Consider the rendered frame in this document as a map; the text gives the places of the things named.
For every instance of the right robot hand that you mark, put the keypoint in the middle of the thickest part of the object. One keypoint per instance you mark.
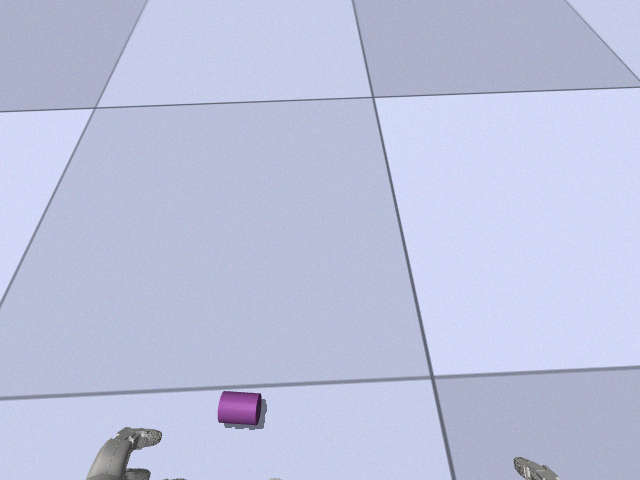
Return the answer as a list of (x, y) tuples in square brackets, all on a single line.
[(533, 471)]

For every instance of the left robot hand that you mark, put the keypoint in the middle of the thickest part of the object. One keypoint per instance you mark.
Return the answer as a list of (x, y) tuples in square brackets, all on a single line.
[(114, 455)]

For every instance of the can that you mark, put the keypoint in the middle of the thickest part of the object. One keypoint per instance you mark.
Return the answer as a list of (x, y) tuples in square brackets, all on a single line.
[(239, 408)]

